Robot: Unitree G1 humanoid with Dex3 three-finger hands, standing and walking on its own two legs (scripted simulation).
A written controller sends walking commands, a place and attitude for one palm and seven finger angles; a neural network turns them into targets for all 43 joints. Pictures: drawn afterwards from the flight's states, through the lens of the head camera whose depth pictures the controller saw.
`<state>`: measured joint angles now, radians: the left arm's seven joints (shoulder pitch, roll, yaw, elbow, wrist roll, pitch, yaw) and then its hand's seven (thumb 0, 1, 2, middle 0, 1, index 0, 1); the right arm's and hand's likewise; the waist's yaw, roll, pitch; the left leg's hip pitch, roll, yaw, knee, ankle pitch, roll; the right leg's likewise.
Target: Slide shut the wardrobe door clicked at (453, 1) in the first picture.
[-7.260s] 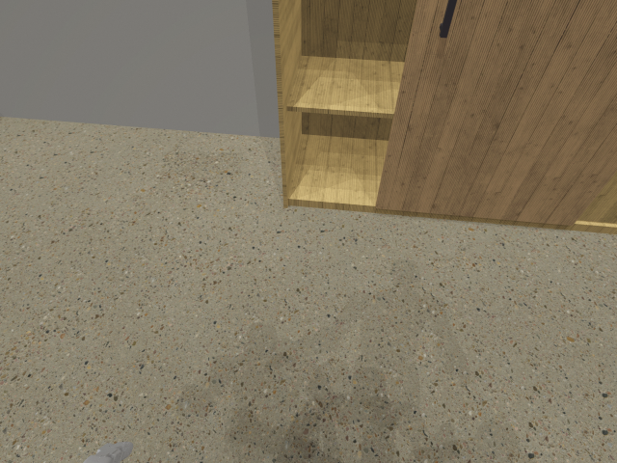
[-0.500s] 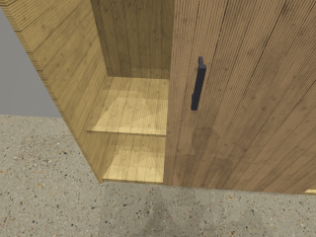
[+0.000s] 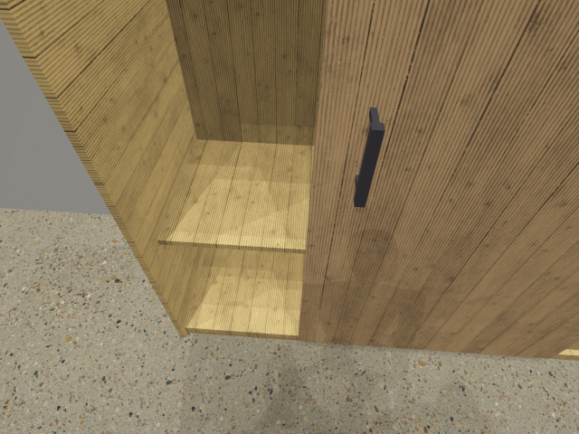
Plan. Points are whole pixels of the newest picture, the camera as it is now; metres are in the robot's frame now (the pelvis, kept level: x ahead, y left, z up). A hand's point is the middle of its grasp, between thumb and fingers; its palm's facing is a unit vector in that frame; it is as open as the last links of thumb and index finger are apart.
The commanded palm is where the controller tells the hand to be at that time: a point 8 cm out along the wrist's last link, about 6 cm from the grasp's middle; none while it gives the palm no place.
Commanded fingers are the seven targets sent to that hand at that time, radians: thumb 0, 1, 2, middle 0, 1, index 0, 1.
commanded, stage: look again from close up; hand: right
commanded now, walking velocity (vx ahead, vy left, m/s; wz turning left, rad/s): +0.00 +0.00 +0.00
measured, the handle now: (366, 160) +0.49 -0.09 +0.12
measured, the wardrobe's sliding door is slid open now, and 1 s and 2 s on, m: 0.40 0.40 0.40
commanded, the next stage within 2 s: raise the hand with hooked fingers in 0.40 s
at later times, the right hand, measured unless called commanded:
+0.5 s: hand out of the picture -0.01 -0.15 -0.18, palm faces +0.05 +0.98 -0.17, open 7.4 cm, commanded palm +0.09 -0.20 -0.07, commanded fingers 0.00 -0.88 -0.89 0.20 0.31 0.20 0.31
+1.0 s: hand out of the picture +0.12 -0.18 -0.03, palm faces +0.12 +0.99 -0.02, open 9.0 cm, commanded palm +0.12 -0.24 +0.00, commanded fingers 0.00 -0.29 -0.64 0.24 0.69 0.24 0.69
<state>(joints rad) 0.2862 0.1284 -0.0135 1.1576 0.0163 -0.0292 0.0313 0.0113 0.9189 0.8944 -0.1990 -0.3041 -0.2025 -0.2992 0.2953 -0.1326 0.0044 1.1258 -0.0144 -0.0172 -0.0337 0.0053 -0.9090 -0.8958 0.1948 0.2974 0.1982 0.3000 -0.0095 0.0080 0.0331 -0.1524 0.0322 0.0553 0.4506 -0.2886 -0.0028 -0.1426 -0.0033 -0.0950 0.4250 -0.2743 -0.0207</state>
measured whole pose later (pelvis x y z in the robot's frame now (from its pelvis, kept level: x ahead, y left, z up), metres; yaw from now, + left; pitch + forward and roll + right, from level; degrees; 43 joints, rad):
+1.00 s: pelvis -0.05 +0.03 -0.06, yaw -3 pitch +7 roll +1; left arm 0.16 0.26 0.04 0.46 -0.02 -0.23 0.04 0.01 0.91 0.89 -0.20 -0.30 -0.20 -0.30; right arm 0.44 -0.20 -0.16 0.05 0.25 -0.39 0.26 0.01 -0.52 -0.73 0.23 0.55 0.23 0.55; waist -0.04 0.01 -0.09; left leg -0.64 0.03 0.13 0.99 -0.48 0.05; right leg -0.68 -0.05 -0.01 1.01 -0.45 0.01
